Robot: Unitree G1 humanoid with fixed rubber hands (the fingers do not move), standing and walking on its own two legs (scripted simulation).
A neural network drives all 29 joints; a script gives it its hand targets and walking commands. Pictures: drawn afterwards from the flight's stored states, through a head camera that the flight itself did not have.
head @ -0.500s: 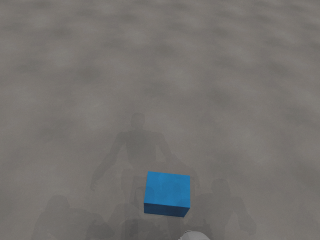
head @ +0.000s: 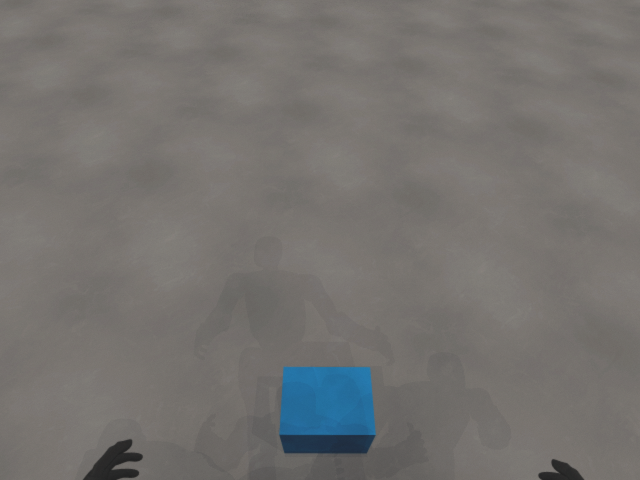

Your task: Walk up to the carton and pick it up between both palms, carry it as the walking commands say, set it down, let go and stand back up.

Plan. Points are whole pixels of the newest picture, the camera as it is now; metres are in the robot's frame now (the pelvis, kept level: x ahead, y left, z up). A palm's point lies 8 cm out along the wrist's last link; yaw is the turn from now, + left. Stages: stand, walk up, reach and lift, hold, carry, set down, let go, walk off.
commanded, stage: walk up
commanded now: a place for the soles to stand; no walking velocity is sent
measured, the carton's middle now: (326, 411) +0.39 -0.01 -0.66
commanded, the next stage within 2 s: reach and lift in 0.98 s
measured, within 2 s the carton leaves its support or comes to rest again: neither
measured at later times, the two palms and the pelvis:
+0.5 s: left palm out of the picture +0.10 +0.28 -0.11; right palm out of the picture +0.07 -0.33 -0.10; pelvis +0.00 -0.02 +0.01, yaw -1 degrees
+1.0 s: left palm out of the picture +0.12 +0.29 -0.11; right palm out of the picture +0.06 -0.35 -0.09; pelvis +0.00 -0.01 +0.00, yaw -3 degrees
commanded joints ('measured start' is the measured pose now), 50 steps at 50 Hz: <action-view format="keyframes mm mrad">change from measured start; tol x8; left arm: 1 -21 211 49 -31 2 -13 13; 48 1 225 72 -80 16 7 -10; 49 -9 222 74 -89 18 7 -11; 50 -150 93 110 -440 11 30 -42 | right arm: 1 -16 -188 -45 -33 1 -14 -9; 49 19 -245 -66 -50 -6 -7 -15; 50 -213 -42 -13 -401 86 59 9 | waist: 1 13 -23 -87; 44 11 -11 -119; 49 0 -35 -104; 50 72 5 24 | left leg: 1 38 126 -96 -113 331 42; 7 51 105 -82 -143 197 30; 48 116 128 -70 -79 200 48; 49 96 131 -78 -81 198 58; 50 -125 -91 -122 27 84 29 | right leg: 1 54 -109 87 -54 438 -70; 7 32 -111 116 -138 315 -70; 47 -24 -86 166 -114 378 -93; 49 -27 -78 188 -113 343 -89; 50 -174 -9 -1 -70 80 -7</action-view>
